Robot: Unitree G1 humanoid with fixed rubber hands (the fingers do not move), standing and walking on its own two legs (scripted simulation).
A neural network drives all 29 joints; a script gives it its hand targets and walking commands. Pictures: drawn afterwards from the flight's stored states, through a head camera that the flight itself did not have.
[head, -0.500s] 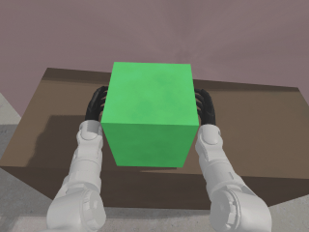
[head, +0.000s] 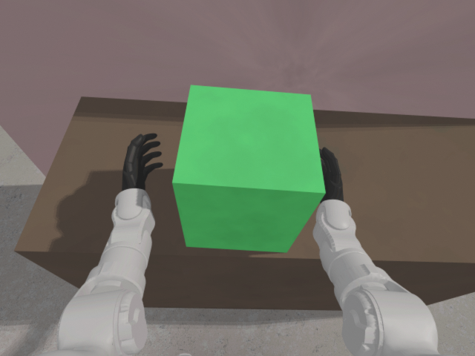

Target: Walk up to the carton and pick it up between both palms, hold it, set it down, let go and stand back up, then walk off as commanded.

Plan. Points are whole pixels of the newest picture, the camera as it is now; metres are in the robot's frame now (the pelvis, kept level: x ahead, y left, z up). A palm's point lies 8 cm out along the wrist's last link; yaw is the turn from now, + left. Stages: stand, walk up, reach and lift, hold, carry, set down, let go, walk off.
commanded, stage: set down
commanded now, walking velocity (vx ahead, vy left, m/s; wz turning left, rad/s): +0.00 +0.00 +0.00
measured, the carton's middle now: (243, 176) +0.43 +0.01 +0.00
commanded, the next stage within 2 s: none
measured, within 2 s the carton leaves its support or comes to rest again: neither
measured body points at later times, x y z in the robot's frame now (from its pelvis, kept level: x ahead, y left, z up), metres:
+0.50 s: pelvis -0.05 +0.00 +0.00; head -0.02 +0.03 +0.45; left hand +0.32 +0.20 +0.02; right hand +0.33 -0.18 +0.03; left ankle +0.00 +0.13 -0.73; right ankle -0.03 -0.11 -0.73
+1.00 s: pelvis -0.05 +0.00 +0.00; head -0.03 +0.03 +0.45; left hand +0.24 +0.22 -0.02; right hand +0.24 -0.21 -0.01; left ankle +0.00 +0.13 -0.73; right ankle -0.03 -0.11 -0.73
